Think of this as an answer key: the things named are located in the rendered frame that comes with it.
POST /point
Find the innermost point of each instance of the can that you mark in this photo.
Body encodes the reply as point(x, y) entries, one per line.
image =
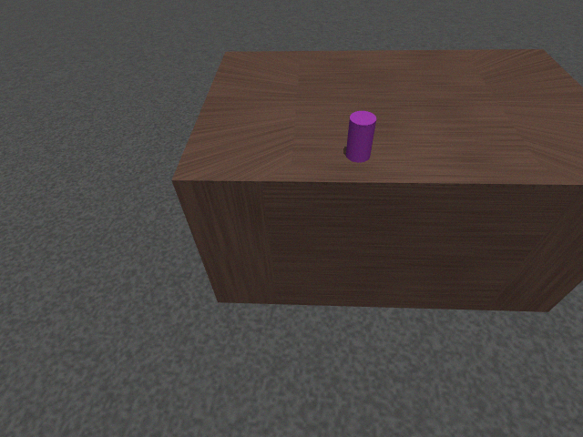
point(360, 136)

